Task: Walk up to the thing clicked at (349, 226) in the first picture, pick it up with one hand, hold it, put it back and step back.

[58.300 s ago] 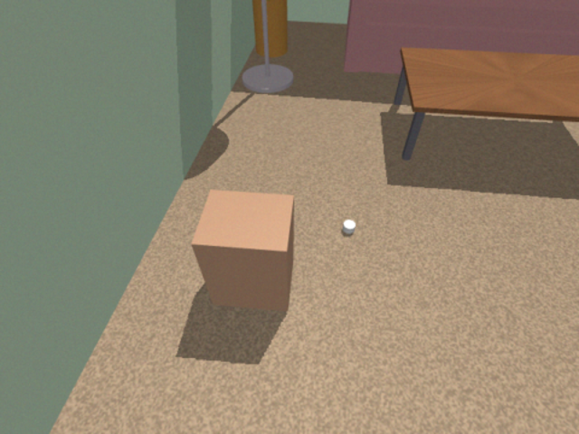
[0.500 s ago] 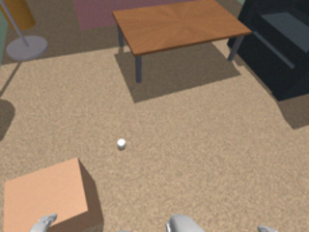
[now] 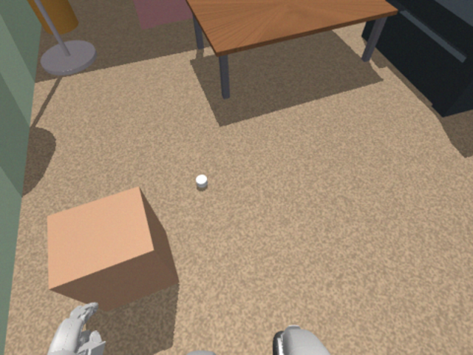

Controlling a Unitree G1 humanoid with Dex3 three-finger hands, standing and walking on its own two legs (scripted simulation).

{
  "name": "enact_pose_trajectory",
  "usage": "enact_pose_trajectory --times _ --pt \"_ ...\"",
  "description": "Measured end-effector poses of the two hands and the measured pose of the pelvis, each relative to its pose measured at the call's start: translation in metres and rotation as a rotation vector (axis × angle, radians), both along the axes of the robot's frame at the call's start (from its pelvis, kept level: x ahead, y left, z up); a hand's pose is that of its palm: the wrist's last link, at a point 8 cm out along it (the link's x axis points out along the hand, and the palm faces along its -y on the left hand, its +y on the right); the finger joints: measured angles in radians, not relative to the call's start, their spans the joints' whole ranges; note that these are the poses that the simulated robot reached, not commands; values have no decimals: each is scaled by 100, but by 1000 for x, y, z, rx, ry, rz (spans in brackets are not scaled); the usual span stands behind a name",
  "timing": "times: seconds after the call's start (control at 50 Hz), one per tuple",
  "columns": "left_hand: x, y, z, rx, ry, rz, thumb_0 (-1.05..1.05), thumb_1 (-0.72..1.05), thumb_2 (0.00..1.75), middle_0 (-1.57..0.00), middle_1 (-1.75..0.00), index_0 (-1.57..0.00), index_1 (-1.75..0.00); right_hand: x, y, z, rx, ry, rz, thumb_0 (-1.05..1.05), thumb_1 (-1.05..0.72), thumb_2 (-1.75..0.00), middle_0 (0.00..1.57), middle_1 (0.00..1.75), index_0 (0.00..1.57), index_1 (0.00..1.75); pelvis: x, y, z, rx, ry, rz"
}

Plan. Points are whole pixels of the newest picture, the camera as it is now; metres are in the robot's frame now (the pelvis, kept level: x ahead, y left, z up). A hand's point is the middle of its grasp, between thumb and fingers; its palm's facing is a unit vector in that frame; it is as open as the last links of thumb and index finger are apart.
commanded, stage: step back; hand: left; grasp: from above
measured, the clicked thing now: (201, 181) +0.89 +0.20 -0.74
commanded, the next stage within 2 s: stand in 1.58 s
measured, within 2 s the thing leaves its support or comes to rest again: neither
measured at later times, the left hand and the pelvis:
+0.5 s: hand out of the picture -0.10 +0.23 -0.13, palm faces -0.07 -0.91 -0.41, open 7.4 cm; pelvis -0.18 -0.03 +0.00, yaw -5 degrees
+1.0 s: hand out of the picture -0.19 +0.25 -0.13, palm faces +0.00 -0.93 -0.36, open 7.4 cm; pelvis -0.25 -0.03 +0.02, yaw +0 degrees
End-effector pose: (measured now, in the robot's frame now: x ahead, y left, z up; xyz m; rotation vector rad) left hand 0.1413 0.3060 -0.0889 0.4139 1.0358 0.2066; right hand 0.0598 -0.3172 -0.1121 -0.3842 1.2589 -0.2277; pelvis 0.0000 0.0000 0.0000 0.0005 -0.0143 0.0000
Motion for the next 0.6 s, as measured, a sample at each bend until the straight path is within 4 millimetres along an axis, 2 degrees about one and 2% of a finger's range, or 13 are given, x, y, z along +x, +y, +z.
enact_pose_trajectory --times 0.06,0.16,0.28,0.34,0.4,0.44,0.52,0.6 --pt "-16 6 -12 -25 -17 10 1 90 90 -21 -30 -21 -30 -29 12 3 -5 23 7 0 -91 -89 20 30 20 30 -26 3 -2 48 -34 -12" --pt "-64 -1 -12 -71 52 31 1 90 90 -21 -30 -20 -30 -61 17 25 -9 -3 9 0 -91 -89 20 30 20 30 -55 3 13 -22 -29 -3" --pt "-127 -4 -16 -65 110 31 1 90 90 -21 -30 -20 -30 -72 2 36 -36 -101 20 0 -90 -89 20 30 20 30 -96 -5 13 -20 -13 -45" --pt "-157 -9 -21 -43 139 16 1 90 90 -21 -30 -20 -30 -80 -9 32 -35 -154 30 0 -90 -89 20 30 20 30 -122 -12 6 -8 -17 -72" --pt "-189 -17 -23 -19 156 8 1 90 90 -21 -30 -20 -30 -95 -24 19 -21 -191 28 0 -90 -89 20 30 20 30 -150 -21 -3 -13 -30 -92" --pt "-212 -26 -17 -18 163 9 1 90 90 -21 -30 -20 -30 -110 -29 13 -8 -194 12 0 -91 -89 20 30 20 30 -167 -25 -3 -43 -47 -72" --pt "-255 -31 -1 -9 163 34 1 90 90 -21 -30 -21 -30 -149 -29 12 27 -159 -13 0 -91 -89 20 30 20 30 -189 -31 8 27 -39 -86" --pt "-278 -27 10 7 132 60 1 90 90 -21 -30 -21 -30 -194 -28 6 41 -99 -9 0 -91 -89 20 30 20 30 -210 -30 11 28 -23 -50"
